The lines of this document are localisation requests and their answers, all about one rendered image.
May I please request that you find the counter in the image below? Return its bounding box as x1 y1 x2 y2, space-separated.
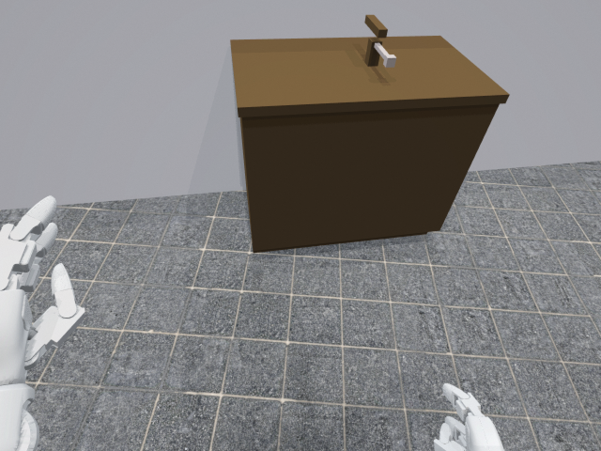
230 15 510 253

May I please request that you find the robot right hand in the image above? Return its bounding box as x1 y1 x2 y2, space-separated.
434 383 504 451

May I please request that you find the left robot forearm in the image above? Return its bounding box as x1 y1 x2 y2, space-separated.
0 383 39 451

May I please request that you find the robot left hand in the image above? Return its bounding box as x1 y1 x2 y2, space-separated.
0 195 85 386

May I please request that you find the tap lever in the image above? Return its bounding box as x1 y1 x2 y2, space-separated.
374 43 396 68

